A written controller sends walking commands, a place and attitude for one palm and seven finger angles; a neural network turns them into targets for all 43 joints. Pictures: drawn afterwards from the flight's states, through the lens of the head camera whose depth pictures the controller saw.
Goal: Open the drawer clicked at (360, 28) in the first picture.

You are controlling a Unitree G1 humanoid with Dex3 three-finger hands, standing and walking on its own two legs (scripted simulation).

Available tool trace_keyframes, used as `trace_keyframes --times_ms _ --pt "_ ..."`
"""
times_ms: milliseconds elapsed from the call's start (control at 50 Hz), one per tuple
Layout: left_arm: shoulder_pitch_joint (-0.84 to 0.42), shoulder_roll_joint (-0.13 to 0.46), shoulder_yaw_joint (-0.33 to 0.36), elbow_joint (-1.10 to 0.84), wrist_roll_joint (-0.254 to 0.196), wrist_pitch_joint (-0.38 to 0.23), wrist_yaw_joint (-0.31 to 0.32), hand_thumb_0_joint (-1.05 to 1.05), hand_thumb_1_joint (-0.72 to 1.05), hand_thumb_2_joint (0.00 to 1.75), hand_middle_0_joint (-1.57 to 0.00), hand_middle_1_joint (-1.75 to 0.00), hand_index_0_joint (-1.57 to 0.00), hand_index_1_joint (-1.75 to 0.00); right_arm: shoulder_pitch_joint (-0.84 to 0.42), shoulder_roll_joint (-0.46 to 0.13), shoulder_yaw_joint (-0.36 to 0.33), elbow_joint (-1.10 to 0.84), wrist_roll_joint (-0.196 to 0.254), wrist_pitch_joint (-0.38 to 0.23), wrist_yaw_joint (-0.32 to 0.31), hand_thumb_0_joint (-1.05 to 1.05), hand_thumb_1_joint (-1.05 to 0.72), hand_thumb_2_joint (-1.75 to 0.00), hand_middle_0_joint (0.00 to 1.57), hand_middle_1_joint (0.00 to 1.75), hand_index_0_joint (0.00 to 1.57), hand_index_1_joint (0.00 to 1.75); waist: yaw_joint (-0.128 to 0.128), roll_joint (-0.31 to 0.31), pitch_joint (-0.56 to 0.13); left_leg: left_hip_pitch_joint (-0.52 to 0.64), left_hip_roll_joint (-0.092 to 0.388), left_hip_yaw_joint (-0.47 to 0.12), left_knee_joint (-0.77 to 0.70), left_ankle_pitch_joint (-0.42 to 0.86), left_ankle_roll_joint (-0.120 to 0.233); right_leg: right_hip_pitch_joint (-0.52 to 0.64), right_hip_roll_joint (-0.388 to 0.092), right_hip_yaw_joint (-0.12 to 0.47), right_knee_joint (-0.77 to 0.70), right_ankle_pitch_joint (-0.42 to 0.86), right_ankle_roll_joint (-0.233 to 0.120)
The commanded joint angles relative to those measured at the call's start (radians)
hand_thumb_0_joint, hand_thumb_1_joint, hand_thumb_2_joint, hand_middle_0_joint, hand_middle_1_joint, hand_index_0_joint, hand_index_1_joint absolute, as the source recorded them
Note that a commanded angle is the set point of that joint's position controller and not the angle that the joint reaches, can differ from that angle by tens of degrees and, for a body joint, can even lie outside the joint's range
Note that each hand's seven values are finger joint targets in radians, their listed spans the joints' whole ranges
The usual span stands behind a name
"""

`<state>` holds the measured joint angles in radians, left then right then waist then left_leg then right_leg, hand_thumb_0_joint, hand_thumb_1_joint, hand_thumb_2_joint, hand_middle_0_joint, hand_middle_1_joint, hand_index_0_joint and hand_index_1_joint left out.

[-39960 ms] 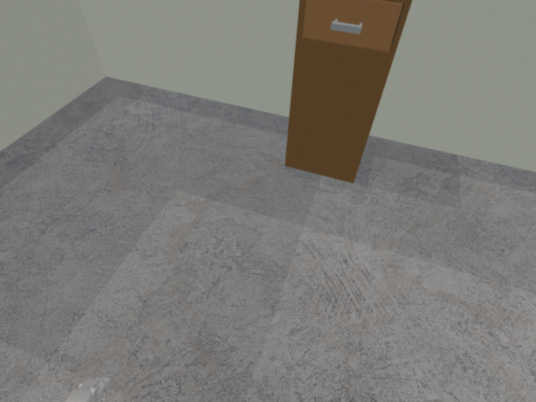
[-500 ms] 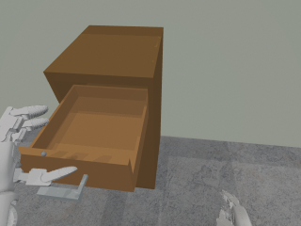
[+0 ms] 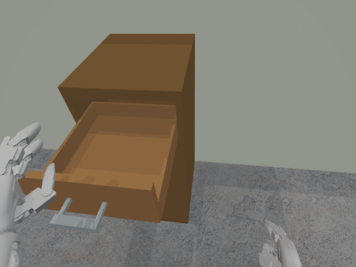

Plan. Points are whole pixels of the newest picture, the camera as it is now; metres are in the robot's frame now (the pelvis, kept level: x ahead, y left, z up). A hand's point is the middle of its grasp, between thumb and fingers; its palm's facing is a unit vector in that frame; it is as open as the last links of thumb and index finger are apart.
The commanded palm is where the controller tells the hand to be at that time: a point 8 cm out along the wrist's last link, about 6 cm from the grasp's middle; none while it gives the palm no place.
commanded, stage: draw the hand back to the body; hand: left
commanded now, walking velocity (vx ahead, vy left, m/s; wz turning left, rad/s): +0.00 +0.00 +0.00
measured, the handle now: (81, 214) +0.22 +0.26 +0.01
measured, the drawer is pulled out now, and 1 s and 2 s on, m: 0.30 0.30 0.30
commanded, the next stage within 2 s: step back with the hand held close in 0.14 s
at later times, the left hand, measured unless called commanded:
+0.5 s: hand (52, 194) +0.18 +0.24 +0.16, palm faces +0.33 -0.82 -0.46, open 7.4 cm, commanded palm +0.12 +0.29 +0.19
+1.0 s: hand (8, 229) +0.12 +0.26 +0.17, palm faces +0.37 -0.81 -0.46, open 7.4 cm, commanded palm +0.06 +0.31 +0.19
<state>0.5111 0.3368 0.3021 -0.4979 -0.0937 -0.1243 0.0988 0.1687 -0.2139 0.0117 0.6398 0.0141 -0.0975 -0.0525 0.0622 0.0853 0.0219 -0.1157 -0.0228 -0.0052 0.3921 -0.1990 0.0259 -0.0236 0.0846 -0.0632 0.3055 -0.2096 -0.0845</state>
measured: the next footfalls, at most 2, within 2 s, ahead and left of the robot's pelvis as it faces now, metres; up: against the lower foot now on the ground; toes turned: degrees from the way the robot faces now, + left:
right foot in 1.50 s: -0.26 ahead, -0.10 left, +0.00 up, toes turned +1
left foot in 1.80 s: -0.27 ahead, +0.14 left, +0.00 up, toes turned +5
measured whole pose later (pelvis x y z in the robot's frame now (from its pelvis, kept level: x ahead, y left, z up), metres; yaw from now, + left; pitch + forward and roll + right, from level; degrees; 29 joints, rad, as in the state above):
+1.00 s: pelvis -0.07 +0.03 -0.02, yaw +0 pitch +1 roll -2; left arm 0.63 0.40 0.40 -0.70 -0.05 -0.18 0.13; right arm 0.19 -0.20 0.00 0.54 0.01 -0.07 -0.04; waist 0.01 0.02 0.01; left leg -0.46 -0.04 -0.01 0.65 -0.29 0.04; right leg -0.36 0.06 -0.08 0.54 -0.21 -0.05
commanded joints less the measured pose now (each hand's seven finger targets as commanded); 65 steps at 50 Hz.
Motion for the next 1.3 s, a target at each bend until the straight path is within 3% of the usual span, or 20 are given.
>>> trace_keyframes --times_ms 0,220,240,300,360,420,560,740,820,880,940,980,1040,1080,1100,1120,1140,1200,1240,1280 --pt "-0.077 0.167 0.110 -0.197 -0.003 -0.060 0.021 0.00 0.90 0.90 -0.20 -0.30 -0.20 -0.30 -0.135 -0.095 -0.035 -0.162 0.001 -0.054 -0.009 0.00 -0.90 -0.90 0.20 0.30 0.20 0.30 -0.005 -0.044 -0.049 0.068 0.037 -0.030 -0.033 0.150 -0.004 -0.099 -0.098 0.079 -0.082 0.120 0.061" --pt "-0.072 0.174 0.118 -0.192 -0.004 -0.068 0.027 0.00 0.90 0.90 -0.20 -0.30 -0.20 -0.30 -0.140 -0.096 -0.038 -0.153 0.001 -0.070 -0.009 0.00 -0.90 -0.90 0.20 0.30 0.20 0.30 -0.002 -0.025 -0.040 0.063 0.033 -0.030 -0.028 0.124 -0.006 -0.111 -0.100 0.095 -0.104 0.081 0.060" --pt "-0.114 0.285 0.250 -0.257 0.003 -0.100 0.032 0.00 0.90 0.90 -0.20 -0.30 -0.20 -0.30 -0.120 -0.126 -0.045 -0.190 0.012 -0.047 -0.005 0.00 -0.90 -0.90 0.20 0.30 0.20 0.30 -0.030 -0.051 0.046 -0.002 0.041 -0.073 0.031 0.062 0.016 -0.282 -0.162 0.199 -0.151 0.045 0.065" --pt "-0.016 0.184 0.164 -0.167 0.015 -0.105 0.016 0.00 0.90 0.90 -0.20 -0.30 -0.20 -0.30 -0.114 -0.106 -0.053 -0.178 0.010 -0.020 0.005 0.00 -0.90 -0.90 0.20 0.30 0.20 0.30 -0.040 -0.186 0.009 -0.021 0.026 -0.067 0.151 0.032 0.020 -0.326 -0.216 0.203 -0.162 0.011 0.074" --pt "0.041 0.174 0.157 -0.214 0.017 -0.123 0.014 0.00 0.90 0.90 -0.20 -0.30 -0.20 -0.30 -0.086 -0.115 -0.066 -0.191 0.011 -0.019 0.007 0.00 -0.90 -0.90 0.20 0.30 0.20 0.30 -0.045 -0.097 -0.084 -0.048 0.031 -0.058 0.165 0.043 0.016 -0.275 -0.241 0.187 -0.081 0.099 0.048" --pt "0.063 0.207 0.179 -0.310 0.020 -0.125 0.021 0.00 0.90 0.90 -0.20 -0.30 -0.20 -0.30 -0.081 -0.125 -0.072 -0.213 0.011 -0.014 0.006 0.00 -0.90 -0.90 0.20 0.30 0.20 0.30 -0.049 -0.026 -0.153 -0.041 0.057 -0.053 0.096 0.170 0.014 -0.218 -0.213 0.144 0.005 0.206 0.068" --pt "0.161 0.242 0.235 -0.399 0.022 -0.104 0.042 0.00 0.90 0.90 -0.20 -0.30 -0.20 -0.30 -0.069 -0.122 -0.081 -0.244 0.012 0.011 -0.008 0.00 -0.90 -0.90 0.20 0.30 0.20 0.30 -0.052 -0.027 -0.248 -0.076 0.124 -0.115 0.079 0.462 0.017 -0.130 -0.151 0.087 0.162 0.363 0.075" --pt "0.203 0.227 0.249 -0.376 0.017 -0.096 0.045 0.00 0.90 0.90 -0.20 -0.30 -0.20 -0.30 -0.074 -0.123 -0.080 -0.253 0.002 0.007 -0.008 0.00 -0.90 -0.90 0.20 0.30 0.20 0.30 -0.056 0.008 -0.185 -0.266 0.183 -0.182 -0.015 0.263 0.026 -0.134 -0.112 0.082 0.248 0.086 0.068" --pt "0.149 0.233 0.254 -0.388 0.031 -0.101 0.048 0.00 0.90 0.90 -0.20 -0.30 -0.20 -0.30 -0.074 -0.137 -0.075 -0.261 -0.004 -0.006 -0.011 0.00 -0.90 -0.90 0.20 0.30 0.20 0.30 -0.061 0.009 -0.138 -0.433 0.191 -0.197 -0.061 -0.056 0.051 -0.090 -0.105 0.110 0.265 0.013 0.071" --pt "0.119 0.218 0.235 -0.369 0.037 -0.104 0.053 0.00 0.90 0.90 -0.20 -0.30 -0.20 -0.30 -0.062 -0.131 -0.068 -0.264 -0.002 -0.014 -0.010 0.00 -0.90 -0.90 0.20 0.30 0.20 0.30 -0.069 -0.067 -0.100 -0.469 0.146 -0.176 -0.015 -0.238 0.045 -0.140 -0.145 0.169 0.181 -0.064 0.059" --pt "0.066 0.212 0.205 -0.392 0.039 -0.114 0.067 0.00 0.90 0.90 -0.20 -0.30 -0.20 -0.30 -0.031 -0.130 -0.078 -0.229 -0.003 -0.015 -0.007 0.00 -0.90 -0.90 0.20 0.30 0.20 0.30 -0.084 -0.179 -0.100 -0.207 0.027 -0.083 0.328 -0.203 -0.005 -0.465 -0.302 0.316 -0.065 -0.285 -0.019" --pt "0.027 0.212 0.184 -0.408 0.046 -0.114 0.076 0.00 0.90 0.90 -0.20 -0.30 -0.20 -0.30 -0.036 -0.123 -0.071 -0.217 -0.007 -0.012 -0.006 0.00 -0.90 -0.90 0.20 0.30 0.20 0.30 -0.078 -0.212 -0.096 -0.119 0.017 -0.063 0.487 -0.200 -0.011 -0.578 -0.376 0.307 -0.101 -0.286 -0.052" --pt "0.032 0.240 0.209 -0.421 0.046 -0.104 0.082 0.00 0.90 0.90 -0.20 -0.30 -0.20 -0.30 -0.043 -0.116 -0.052 -0.214 -0.014 -0.008 -0.017 0.00 -0.90 -0.90 0.20 0.30 0.20 0.30 -0.084 -0.108 -0.083 -0.155 0.046 -0.073 0.165 -0.135 -0.008 -0.471 -0.279 0.170 0.038 -0.135 0.004" --pt "0.050 0.237 0.214 -0.453 0.052 -0.121 0.085 0.00 0.90 0.90 -0.20 -0.30 -0.20 -0.30 -0.058 -0.132 -0.053 -0.225 -0.015 -0.017 -0.023 0.00 -0.90 -0.90 0.20 0.30 0.20 0.30 -0.070 0.173 -0.070 -0.338 0.198 -0.266 -0.086 0.027 0.045 -0.307 -0.101 0.070 0.309 -0.058 0.072" --pt "0.056 0.250 0.232 -0.468 0.060 -0.128 0.085 0.00 0.90 0.90 -0.20 -0.30 -0.20 -0.30 -0.042 -0.112 -0.056 -0.221 -0.020 -0.034 -0.017 0.00 -0.90 -0.90 0.20 0.30 0.20 0.30 -0.060 0.216 -0.128 -0.344 0.261 -0.298 -0.072 0.199 0.064 -0.267 -0.077 0.059 0.438 -0.088 0.078" --pt "0.081 0.283 0.264 -0.465 0.059 -0.136 0.080 0.00 0.90 0.90 -0.20 -0.30 -0.20 -0.30 -0.034 -0.107 -0.062 -0.210 -0.033 -0.045 -0.014 0.00 -0.90 -0.90 0.20 0.30 0.20 0.30 -0.067 0.263 -0.179 -0.358 0.314 -0.345 -0.140 0.157 0.078 -0.276 -0.059 0.077 0.603 -0.267 0.077" --pt "0.076 0.258 0.245 -0.491 0.054 -0.141 0.076 0.00 0.90 0.90 -0.20 -0.30 -0.20 -0.30 -0.017 -0.096 -0.061 -0.216 -0.046 -0.054 -0.010 0.00 -0.90 -0.90 0.20 0.30 0.20 0.30 -0.071 0.196 -0.171 -0.351 0.340 -0.399 -0.146 0.180 0.104 -0.321 -0.051 0.108 0.726 -0.325 0.077" --pt "0.139 0.217 0.235 -0.464 0.043 -0.130 0.078 0.00 0.90 0.90 -0.20 -0.30 -0.20 -0.30 -0.003 -0.099 -0.073 -0.183 -0.034 -0.071 0.003 0.00 -0.90 -0.90 0.20 0.30 0.20 0.30 -0.058 0.039 -0.228 -0.084 0.300 -0.257 0.002 0.574 0.121 -0.435 -0.058 0.100 0.643 -0.282 0.092" --pt "0.168 0.195 0.214 -0.454 0.040 -0.116 0.070 0.00 0.90 0.90 -0.20 -0.30 -0.20 -0.30 -0.012 -0.104 -0.077 -0.174 -0.025 -0.070 0.010 0.00 -0.90 -0.90 0.20 0.30 0.20 0.30 -0.066 0.041 -0.270 0.019 0.268 -0.209 0.013 0.668 0.093 -0.430 -0.040 0.049 0.571 -0.259 0.105" --pt "0.152 0.201 0.207 -0.458 0.028 -0.112 0.056 0.00 0.90 0.90 -0.20 -0.30 -0.20 -0.30 -0.024 -0.112 -0.070 -0.166 -0.025 -0.073 0.018 0.00 -0.90 -0.90 0.20 0.30 0.20 0.30 -0.073 0.098 -0.255 0.000 0.260 -0.219 -0.042 0.577 0.088 -0.397 -0.026 0.032 0.540 -0.284 0.114"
